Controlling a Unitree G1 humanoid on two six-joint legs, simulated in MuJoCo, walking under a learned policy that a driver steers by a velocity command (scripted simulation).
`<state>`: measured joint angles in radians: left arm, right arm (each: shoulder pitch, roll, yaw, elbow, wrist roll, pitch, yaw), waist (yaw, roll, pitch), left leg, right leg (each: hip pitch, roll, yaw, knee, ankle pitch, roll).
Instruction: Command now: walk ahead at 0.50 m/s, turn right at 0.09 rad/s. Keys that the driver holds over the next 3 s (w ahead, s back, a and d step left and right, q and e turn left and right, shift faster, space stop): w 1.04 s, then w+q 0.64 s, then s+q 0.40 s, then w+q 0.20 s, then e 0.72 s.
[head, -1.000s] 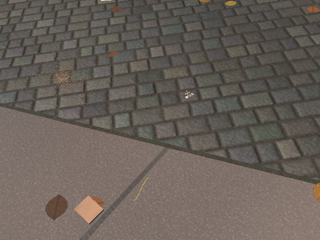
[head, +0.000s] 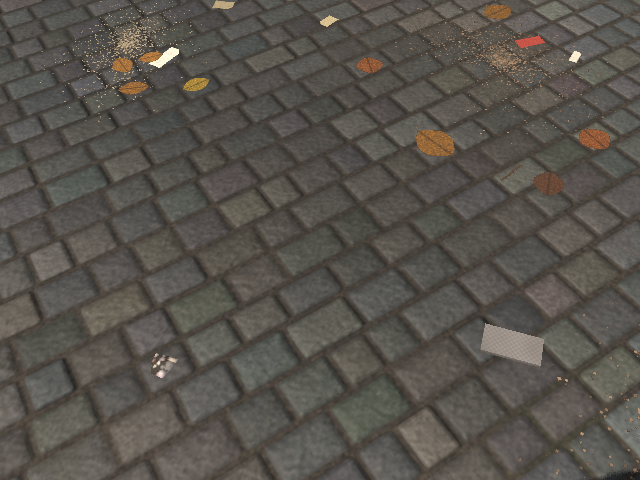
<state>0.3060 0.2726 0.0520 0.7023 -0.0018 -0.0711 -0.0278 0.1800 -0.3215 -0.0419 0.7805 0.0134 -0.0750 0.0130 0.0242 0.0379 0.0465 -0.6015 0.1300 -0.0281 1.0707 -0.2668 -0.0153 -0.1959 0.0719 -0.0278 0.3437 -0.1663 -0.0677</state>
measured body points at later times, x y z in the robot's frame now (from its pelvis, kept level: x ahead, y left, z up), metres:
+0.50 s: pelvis +0.29 +0.08 +0.00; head +0.31 +0.09 +0.45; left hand +0.41 +0.35 -0.12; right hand +0.36 -0.20 -0.11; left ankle +0.31 +0.16 -0.74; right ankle +0.29 -0.08 -0.66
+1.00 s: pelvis +0.57 +0.02 -0.01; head +0.60 +0.01 +0.44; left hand +0.70 +0.29 -0.11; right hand +0.64 -0.26 -0.14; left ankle +0.49 +0.16 -0.66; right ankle +0.62 -0.07 -0.74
